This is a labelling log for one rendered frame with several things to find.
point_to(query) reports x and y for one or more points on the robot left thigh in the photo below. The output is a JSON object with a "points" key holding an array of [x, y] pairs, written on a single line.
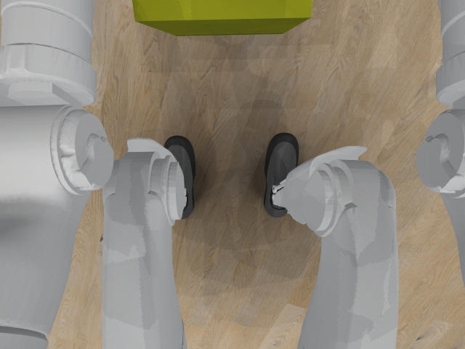
{"points": [[140, 308]]}

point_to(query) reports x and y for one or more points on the right robot upper arm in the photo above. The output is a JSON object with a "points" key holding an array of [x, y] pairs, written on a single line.
{"points": [[440, 162]]}

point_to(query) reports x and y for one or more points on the carton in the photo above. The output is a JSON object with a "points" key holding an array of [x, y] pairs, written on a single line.
{"points": [[222, 17]]}

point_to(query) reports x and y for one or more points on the left robot upper arm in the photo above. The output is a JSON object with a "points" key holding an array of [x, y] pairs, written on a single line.
{"points": [[51, 158]]}

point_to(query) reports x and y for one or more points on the robot right foot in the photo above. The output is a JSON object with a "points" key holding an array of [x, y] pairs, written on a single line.
{"points": [[282, 157]]}

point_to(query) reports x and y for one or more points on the robot right forearm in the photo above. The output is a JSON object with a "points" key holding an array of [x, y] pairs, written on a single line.
{"points": [[450, 76]]}

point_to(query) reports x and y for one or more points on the robot left forearm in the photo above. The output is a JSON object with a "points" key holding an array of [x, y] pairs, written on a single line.
{"points": [[46, 53]]}

